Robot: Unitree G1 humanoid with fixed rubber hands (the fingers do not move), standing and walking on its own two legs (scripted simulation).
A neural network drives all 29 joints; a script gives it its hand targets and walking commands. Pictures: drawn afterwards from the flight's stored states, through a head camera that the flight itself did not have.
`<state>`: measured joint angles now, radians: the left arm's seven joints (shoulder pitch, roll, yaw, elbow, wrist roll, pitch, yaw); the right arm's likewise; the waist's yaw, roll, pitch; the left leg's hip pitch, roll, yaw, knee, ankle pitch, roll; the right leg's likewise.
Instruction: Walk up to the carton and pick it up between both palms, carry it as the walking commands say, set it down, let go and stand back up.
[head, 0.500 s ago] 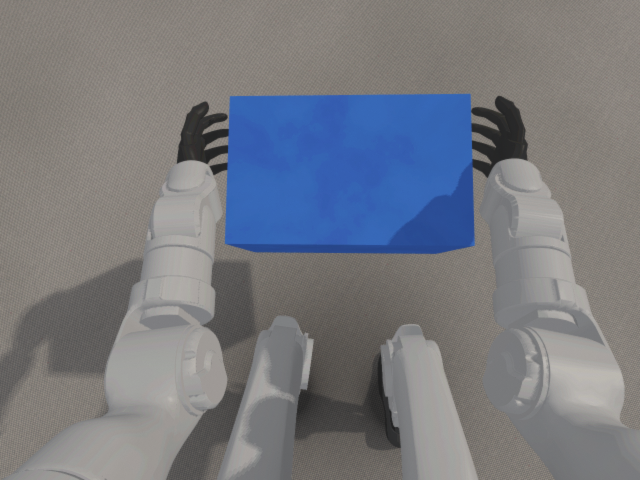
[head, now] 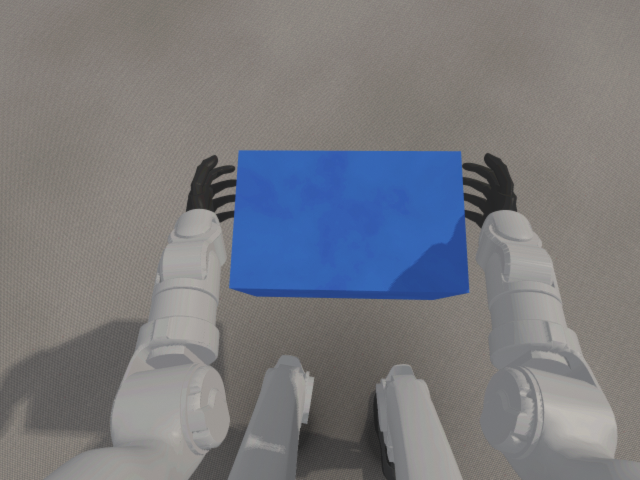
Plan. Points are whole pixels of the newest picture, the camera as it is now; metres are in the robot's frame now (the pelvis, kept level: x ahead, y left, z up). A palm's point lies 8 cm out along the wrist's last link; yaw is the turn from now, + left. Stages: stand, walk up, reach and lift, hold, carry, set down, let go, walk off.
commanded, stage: reach and lift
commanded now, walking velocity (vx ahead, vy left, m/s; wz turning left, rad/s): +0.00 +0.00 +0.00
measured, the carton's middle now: (345, 232) +0.44 +0.02 -0.14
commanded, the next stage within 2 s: none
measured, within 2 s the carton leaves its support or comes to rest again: neither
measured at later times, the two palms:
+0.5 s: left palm (179, 208) +0.40 +0.20 +0.03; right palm (534, 209) +0.42 -0.18 +0.03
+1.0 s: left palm (147, 195) +0.38 +0.20 +0.10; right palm (588, 199) +0.40 -0.18 +0.10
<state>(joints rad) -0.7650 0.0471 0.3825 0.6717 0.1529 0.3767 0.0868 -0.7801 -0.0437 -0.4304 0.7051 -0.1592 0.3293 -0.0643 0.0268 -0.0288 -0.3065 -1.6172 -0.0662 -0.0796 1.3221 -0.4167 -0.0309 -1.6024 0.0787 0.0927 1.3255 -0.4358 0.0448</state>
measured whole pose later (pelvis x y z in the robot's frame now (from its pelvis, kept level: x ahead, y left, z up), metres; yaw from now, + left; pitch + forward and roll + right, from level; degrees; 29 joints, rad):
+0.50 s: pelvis +0.02 +0.00 +0.07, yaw +0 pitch +34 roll +0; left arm -0.58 0.01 0.40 0.60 0.19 0.38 0.00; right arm -0.60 0.01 -0.43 0.62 -0.21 0.35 0.00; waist 0.03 -0.02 -0.30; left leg -1.27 -0.06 -0.10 1.04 -0.35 -0.03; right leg -1.25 0.07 0.10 1.04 -0.37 0.03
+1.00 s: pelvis +0.05 +0.00 +0.13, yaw +0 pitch +23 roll +0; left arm -0.41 -0.05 0.40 0.46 0.26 0.43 -0.09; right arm -0.43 0.06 -0.42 0.49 -0.26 0.40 0.07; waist 0.02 -0.01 -0.21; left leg -0.84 -0.04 -0.10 0.69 -0.25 -0.02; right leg -0.82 0.05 0.10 0.69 -0.26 0.02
